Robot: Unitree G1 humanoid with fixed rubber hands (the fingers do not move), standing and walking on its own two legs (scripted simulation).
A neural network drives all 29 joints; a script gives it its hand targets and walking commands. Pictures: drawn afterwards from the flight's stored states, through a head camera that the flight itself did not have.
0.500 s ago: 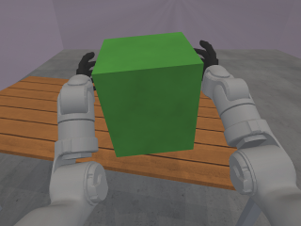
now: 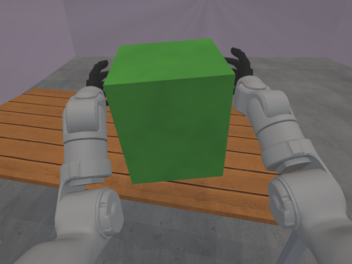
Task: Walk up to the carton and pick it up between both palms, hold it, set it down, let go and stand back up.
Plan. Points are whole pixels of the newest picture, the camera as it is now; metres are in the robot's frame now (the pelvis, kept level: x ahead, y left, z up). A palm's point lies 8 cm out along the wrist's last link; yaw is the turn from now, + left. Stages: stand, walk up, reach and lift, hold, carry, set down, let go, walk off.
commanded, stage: hold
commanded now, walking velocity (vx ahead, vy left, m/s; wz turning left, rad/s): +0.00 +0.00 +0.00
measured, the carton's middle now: (171, 111) +0.39 +0.01 +0.24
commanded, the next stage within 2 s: none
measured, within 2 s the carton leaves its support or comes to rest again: neither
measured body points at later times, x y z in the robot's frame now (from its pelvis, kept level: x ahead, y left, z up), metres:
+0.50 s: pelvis +0.01 +0.00 +0.00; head -0.08 +0.03 +0.44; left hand +0.38 +0.17 +0.29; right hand +0.38 -0.13 +0.31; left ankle +0.02 +0.11 -0.75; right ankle +0.02 -0.09 -0.75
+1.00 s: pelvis +0.00 +0.01 +0.00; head -0.10 +0.02 +0.44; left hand +0.38 +0.17 +0.30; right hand +0.38 -0.14 +0.32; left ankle +0.02 +0.11 -0.75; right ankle +0.02 -0.09 -0.75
